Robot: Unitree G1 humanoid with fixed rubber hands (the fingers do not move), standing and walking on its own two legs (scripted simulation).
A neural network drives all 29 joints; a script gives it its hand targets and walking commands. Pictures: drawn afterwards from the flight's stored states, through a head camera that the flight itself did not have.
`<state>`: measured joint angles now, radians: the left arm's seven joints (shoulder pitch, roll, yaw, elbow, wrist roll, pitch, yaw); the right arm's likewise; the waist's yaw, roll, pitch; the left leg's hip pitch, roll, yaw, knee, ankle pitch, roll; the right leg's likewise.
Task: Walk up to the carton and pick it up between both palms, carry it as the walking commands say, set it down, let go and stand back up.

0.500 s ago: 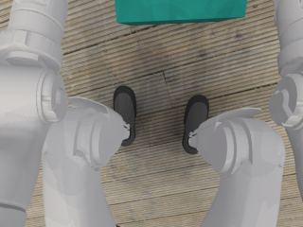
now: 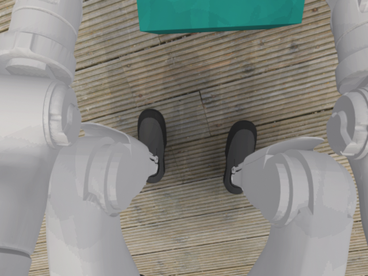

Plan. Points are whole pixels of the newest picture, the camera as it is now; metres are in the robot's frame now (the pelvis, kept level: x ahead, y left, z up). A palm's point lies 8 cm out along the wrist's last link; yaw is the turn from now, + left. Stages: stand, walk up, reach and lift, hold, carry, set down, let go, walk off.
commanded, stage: reach and lift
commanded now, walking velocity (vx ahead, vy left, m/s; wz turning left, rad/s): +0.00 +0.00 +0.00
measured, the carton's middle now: out of the picture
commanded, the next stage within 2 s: none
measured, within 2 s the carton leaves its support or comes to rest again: leaves its support in 1.24 s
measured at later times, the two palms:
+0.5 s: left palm out of the picture +0.56 +0.18 -0.19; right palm out of the picture +0.57 -0.16 -0.20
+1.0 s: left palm out of the picture +0.57 +0.18 -0.19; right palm out of the picture +0.57 -0.16 -0.20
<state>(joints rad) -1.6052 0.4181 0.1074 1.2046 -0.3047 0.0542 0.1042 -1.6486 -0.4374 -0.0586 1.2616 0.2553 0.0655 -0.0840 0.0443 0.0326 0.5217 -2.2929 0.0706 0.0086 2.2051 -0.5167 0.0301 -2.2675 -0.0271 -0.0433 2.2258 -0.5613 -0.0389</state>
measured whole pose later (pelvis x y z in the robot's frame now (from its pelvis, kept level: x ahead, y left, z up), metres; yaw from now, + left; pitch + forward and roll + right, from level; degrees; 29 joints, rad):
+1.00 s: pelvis +0.00 +0.00 -0.01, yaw +0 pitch +34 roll +0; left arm -1.64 0.37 0.13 1.21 -0.23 0.09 0.02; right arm -1.64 -0.43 -0.02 1.20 0.22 0.13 -0.05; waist 0.04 0.02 0.52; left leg -2.30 0.06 0.01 2.23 -0.52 0.03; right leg -2.27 -0.03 -0.04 2.26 -0.57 -0.05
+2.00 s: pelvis -0.01 -0.01 +0.02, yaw +2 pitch +25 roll +2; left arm -1.54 0.26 0.21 1.01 -0.09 0.30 0.30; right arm -1.54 -0.35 -0.01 0.98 0.13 0.38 -0.25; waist 0.03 0.02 0.53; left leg -2.06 0.02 0.01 2.16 -0.54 0.00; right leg -2.06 -0.03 -0.02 2.21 -0.60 -0.06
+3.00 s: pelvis -0.03 +0.00 +0.11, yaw +2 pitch +17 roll +1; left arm -1.32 0.13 0.37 0.68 0.04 0.42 0.29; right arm -1.33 -0.22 -0.19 0.71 0.01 0.49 -0.25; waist 0.00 0.02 0.52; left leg -1.70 -0.03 0.00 1.88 -0.48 0.00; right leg -1.67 -0.02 -0.01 1.92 -0.55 -0.02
